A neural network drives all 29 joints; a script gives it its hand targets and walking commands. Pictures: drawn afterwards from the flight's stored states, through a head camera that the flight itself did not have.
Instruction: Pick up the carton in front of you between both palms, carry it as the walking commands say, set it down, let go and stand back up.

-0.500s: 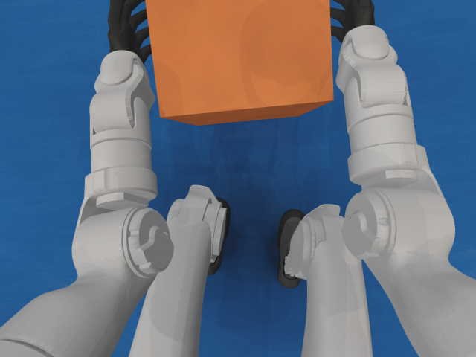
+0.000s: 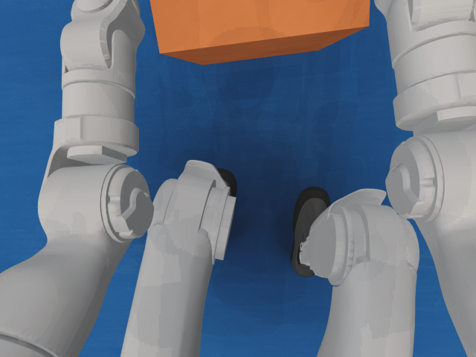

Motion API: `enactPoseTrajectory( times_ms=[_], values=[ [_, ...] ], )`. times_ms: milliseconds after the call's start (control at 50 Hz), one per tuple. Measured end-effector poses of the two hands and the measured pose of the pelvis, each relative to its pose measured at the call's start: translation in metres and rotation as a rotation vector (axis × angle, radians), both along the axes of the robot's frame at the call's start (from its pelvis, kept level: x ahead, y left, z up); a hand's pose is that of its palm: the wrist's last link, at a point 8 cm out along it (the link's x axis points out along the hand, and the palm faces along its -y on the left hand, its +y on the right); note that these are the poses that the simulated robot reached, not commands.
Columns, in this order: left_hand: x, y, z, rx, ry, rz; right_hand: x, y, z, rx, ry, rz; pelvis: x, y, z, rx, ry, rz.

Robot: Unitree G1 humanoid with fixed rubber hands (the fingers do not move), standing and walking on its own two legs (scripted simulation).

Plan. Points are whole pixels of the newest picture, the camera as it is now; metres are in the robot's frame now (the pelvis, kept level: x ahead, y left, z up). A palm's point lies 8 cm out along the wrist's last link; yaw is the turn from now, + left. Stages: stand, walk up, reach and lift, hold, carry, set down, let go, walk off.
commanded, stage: set down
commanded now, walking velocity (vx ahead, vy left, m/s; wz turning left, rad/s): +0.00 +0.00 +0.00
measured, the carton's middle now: out of the picture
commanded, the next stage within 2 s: none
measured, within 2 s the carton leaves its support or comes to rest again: rests again in 0.26 s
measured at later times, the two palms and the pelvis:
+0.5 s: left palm out of the picture +0.51 +0.22 -0.18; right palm out of the picture +0.58 -0.08 -0.18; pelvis -0.01 -0.01 -0.02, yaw +0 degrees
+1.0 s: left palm out of the picture +0.51 +0.22 -0.19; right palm out of the picture +0.58 -0.08 -0.19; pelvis -0.01 -0.01 -0.03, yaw +1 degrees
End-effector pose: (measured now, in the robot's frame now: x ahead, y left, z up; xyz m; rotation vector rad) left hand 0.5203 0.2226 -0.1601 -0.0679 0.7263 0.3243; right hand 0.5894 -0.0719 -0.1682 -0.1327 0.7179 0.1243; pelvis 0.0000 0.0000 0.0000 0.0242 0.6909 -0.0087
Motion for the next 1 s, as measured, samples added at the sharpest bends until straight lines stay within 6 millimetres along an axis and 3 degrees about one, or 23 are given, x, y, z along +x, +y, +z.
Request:
enactPoseTrajectory(
  times_ms=[300,1000],
  values=[
    [-0.007,-0.007,-0.011,-0.005,0.037,-0.050,-0.012,-0.010,-0.014,-0.004,0.036,-0.007,-0.006,-0.002,-0.015,0.010,-0.049,-0.005],
    [-0.013,0.002,-0.025,-0.036,0.017,-0.076,-0.010,-0.013,-0.025,0.063,-0.003,0.062,-0.011,-0.012,-0.030,0.040,-0.159,-0.001]
  ],
)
